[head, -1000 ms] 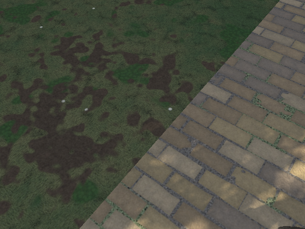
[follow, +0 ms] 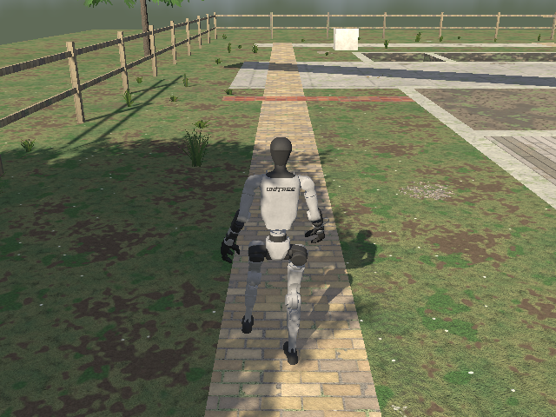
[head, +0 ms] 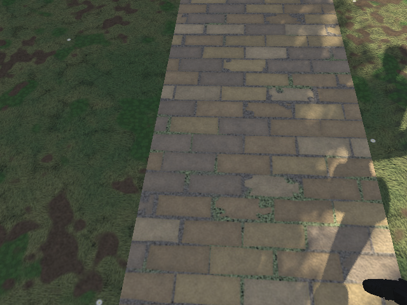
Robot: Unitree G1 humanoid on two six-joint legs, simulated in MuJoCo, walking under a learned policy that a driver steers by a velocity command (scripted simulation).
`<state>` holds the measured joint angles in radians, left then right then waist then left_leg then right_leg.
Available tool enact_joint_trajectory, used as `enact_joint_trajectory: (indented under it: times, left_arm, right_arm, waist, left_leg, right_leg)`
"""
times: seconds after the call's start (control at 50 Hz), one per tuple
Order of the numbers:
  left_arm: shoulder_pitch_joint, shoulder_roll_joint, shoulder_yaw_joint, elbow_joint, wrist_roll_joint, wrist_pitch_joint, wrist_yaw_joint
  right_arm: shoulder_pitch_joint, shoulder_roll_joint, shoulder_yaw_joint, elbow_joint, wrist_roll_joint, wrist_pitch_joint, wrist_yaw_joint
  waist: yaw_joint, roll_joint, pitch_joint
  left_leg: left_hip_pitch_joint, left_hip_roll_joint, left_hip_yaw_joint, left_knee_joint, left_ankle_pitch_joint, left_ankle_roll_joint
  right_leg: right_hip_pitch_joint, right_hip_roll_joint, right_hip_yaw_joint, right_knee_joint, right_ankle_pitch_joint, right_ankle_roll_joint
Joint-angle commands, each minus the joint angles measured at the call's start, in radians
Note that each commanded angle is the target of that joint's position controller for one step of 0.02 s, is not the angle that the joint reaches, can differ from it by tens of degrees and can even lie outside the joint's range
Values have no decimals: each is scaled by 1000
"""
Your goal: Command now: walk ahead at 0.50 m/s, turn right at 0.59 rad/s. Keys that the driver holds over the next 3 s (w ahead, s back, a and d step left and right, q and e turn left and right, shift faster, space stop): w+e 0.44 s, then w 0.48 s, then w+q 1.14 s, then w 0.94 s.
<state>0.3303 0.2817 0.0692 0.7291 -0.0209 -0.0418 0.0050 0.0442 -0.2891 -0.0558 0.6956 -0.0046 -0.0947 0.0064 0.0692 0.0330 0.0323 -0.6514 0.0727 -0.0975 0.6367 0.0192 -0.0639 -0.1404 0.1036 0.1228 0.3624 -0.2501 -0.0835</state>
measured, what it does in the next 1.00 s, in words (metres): walks ahead, turning right: left foot, then right foot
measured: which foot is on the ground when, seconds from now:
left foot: up 0.00-0.12, down 0.14-0.66, up 0.68-1.00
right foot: down 0.00-0.14, up 0.16-0.62, down 0.64-1.00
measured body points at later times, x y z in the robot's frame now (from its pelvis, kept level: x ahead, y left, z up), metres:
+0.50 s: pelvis +0.27 +0.03 +0.00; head +0.30 +0.02 +0.45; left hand +0.54 +0.21 -0.08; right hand +0.21 -0.26 -0.12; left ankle +0.22 +0.15 -0.74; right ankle +0.37 -0.17 -0.69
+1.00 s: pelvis +0.52 -0.11 +0.00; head +0.54 -0.13 +0.45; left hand +0.68 +0.13 -0.11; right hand +0.60 -0.42 -0.10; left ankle +0.75 -0.02 -0.69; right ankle +0.43 -0.17 -0.74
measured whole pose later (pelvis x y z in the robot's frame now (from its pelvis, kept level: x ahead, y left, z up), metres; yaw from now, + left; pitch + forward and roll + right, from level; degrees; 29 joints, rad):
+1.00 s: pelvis +0.52 -0.11 +0.00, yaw -22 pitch +1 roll -2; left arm 0.34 0.27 0.06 0.76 0.00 -0.07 -0.01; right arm 0.10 -0.30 -0.04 0.79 0.01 -0.07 0.02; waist 0.06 0.05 0.02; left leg -0.68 0.13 -0.03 0.73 0.02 -0.03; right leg -0.05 0.07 -0.03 0.23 -0.21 -0.06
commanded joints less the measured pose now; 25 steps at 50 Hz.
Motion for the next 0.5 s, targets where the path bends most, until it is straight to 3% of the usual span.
enact_joint_trajectory:
  times: [0.02, 0.08, 0.1, 0.12, 0.14, 0.16, 0.18, 0.2, 0.22, 0.24, 0.26, 0.3, 0.36, 0.44, 0.5]
  left_arm:
    - [28, 171, 49, -47, -8, -4, 11]
    - [25, 168, 51, -48, -4, 5, 15]
    - [10, 160, 49, -53, -4, 8, 15]
    - [2, 128, 38, -62, 0, 7, 13]
    - [1, 70, 15, -83, 15, 4, 9]
    - [140, 10, -4, -114, -14, -6, 10]
    - [137, 114, 11, -90, -25, -7, 13]
    - [32, 173, 28, -98, -19, -2, 12]
    - [-24, 168, 30, -110, -7, 4, 13]
    - [-60, 157, 32, -123, 3, 4, 10]
    - [-56, 140, 34, -128, -2, 8, 3]
    - [-47, 101, 28, -132, -12, 19, -4]
    - [-98, 73, 18, -158, -3, 28, -7]
    - [-176, 59, 9, -168, -4, 17, -26]
    - [-281, 27, -7, -195, -1, 4, -42]
  right_arm:
    - [-112, -80, -16, -90, 13, -25, 15]
    - [-71, -117, -32, -86, 16, -39, 23]
    - [-12, -125, -40, -72, 16, -44, 21]
    - [84, -152, -55, -50, 7, -49, 14]
    - [231, -204, -70, -38, -12, -51, 5]
    - [322, -282, -89, -2, -23, -37, 9]
    - [309, -191, -70, -11, 2, -32, 15]
    - [266, -130, -52, -21, 6, -25, 9]
    - [218, -112, -43, -26, -3, -17, 6]
    - [187, -90, -35, -17, -7, -12, 4]
    - [174, -79, -29, -12, -13, -14, 1]
    - [170, -76, -31, 3, -5, -20, 0]
    - [182, -117, -44, 31, -2, -26, -3]
    - [182, -145, -49, 53, -1, -15, -8]
    - [244, -163, -49, 88, 10, -4, -6]
  waist:
    - [9, -120, -24]
    - [-23, -157, -32]
    - [-59, -170, -47]
    - [-108, -160, -106]
    - [-170, -66, -244]
    - [-110, 280, -370]
    - [-130, 219, -317]
    - [-156, 121, -189]
    - [-142, 53, -120]
    - [-127, 43, -63]
    - [-103, 71, -46]
    - [-89, 87, -35]
    - [-89, 50, -13]
    - [-112, 32, 0]
    - [-154, 12, 31]
  left_leg:
    - [133, -61, 32, -106, 57, 6]
    - [194, -68, 19, -151, -58, 43]
    - [272, -74, 35, -182, -74, 63]
    - [430, -55, 33, -201, -73, 95]
    - [684, 105, -116, -179, -131, 159]
    - [1004, 326, -585, -274, -368, 321]
    - [983, 347, -696, -332, -593, 316]
    - [868, 305, -537, -345, -574, 271]
    - [750, 263, -402, -353, -441, 245]
    - [656, 225, -305, -374, -325, 239]
    - [594, 198, -229, -396, -255, 228]
    - [547, 179, -132, -440, -190, 236]
    - [548, 199, -38, -479, -80, 261]
    - [582, 171, 118, -482, 28, 235]
    - [597, 170, 174, -484, 43, 227]
  right_leg:
    - [-59, -225, 193, -65, 155, -133]
    - [8, -254, 280, 22, 158, -109]
    - [5, -241, 286, 65, 185, -93]
    - [-25, -192, 258, 172, 233, -63]
    - [-140, -130, 180, 440, 126, -24]
    - [-500, 8, 51, 773, -315, 45]
    - [-635, -70, 72, 915, -327, 59]
    - [-668, -105, 55, 953, -233, 66]
    - [-641, -139, 22, 940, -161, 72]
    - [-621, -165, 20, 894, -113, 76]
    - [-576, -192, 18, 863, -82, 75]
    - [-549, -209, -8, 820, -63, 79]
    - [-598, -225, -16, 723, 7, 96]
    - [-577, -219, -57, 518, 207, 95]
    - [-517, -190, -107, 359, 259, 74]
Next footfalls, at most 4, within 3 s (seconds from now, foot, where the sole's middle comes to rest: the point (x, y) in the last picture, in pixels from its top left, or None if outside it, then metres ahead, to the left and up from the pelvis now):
0.14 left None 0.26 0.14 -0.78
0.64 right None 0.47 -0.19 -0.78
1.18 left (257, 201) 0.84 -0.08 -0.78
1.66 right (316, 153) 1.08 -0.32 -0.78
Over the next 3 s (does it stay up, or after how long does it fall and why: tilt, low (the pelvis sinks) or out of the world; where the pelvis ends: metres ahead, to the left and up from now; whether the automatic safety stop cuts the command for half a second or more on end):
stays up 1.64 -0.05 0.00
